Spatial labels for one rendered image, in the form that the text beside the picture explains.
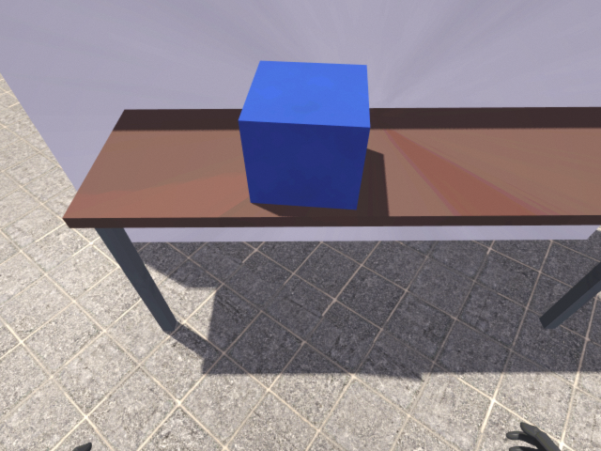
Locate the carton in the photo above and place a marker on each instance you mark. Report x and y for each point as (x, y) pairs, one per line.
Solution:
(304, 130)

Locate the table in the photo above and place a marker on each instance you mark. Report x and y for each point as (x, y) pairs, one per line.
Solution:
(485, 166)

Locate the right robot hand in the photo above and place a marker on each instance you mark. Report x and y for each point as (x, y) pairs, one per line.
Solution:
(532, 435)

